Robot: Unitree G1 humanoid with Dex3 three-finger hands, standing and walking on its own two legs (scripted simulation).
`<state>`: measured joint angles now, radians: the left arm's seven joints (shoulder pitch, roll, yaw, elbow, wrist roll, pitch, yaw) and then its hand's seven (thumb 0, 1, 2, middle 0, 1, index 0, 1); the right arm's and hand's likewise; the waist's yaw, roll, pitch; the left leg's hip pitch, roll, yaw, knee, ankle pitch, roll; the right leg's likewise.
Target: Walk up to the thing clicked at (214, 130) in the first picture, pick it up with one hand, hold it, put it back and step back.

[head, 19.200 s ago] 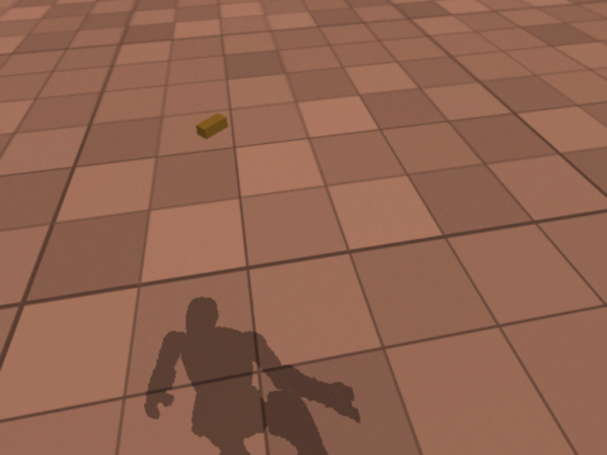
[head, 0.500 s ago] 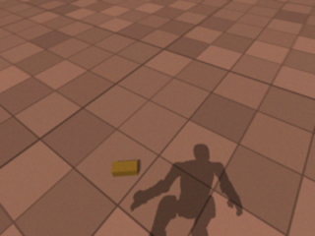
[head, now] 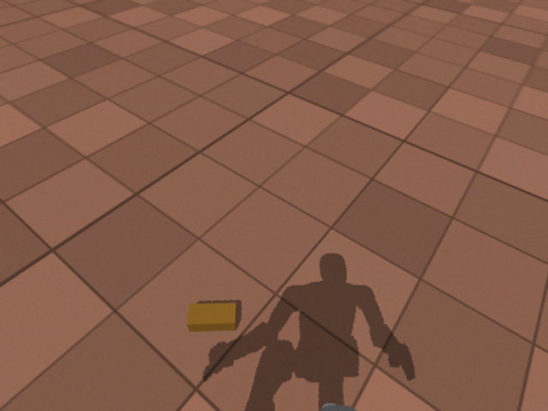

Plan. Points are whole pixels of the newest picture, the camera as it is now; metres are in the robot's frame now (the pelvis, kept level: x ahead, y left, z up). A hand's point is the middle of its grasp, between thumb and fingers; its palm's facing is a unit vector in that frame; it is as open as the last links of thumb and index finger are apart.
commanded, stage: walk up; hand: left
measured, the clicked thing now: (212, 317) +0.59 +0.21 -0.74
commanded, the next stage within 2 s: none
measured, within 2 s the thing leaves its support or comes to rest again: neither
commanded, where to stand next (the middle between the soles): +0.22 -0.05 m, yaw +2 degrees
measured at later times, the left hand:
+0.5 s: hand (160, 366) +0.24 +0.20 -0.14, palm faces -0.03 -0.93 -0.38, open 7.4 cm
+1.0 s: hand (153, 394) +0.20 +0.21 -0.16, palm faces -0.02 -0.90 -0.43, open 7.4 cm
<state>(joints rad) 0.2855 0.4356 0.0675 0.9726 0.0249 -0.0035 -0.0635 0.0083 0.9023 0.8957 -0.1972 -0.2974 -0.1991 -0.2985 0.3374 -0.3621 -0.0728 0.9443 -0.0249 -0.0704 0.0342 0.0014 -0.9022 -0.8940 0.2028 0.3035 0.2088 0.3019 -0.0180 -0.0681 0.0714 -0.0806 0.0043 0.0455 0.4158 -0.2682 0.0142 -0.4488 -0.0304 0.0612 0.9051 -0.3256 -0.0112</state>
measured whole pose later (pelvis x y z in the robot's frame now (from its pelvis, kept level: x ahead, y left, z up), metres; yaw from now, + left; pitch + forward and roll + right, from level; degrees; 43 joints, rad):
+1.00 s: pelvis +0.16 -0.07 -0.02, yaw -1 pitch -3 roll +0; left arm 0.25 0.37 0.03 0.97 0.03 -0.02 0.02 0.01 0.90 0.90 -0.20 -0.30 -0.20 -0.30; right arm 0.10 -0.38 -0.04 0.89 -0.01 0.06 0.02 0.00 -0.90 -0.89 0.20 0.30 0.21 0.30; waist 0.04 0.05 0.09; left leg -0.43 0.01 -0.05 0.80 -0.42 0.01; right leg -0.21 -0.01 0.01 0.66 -0.41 0.00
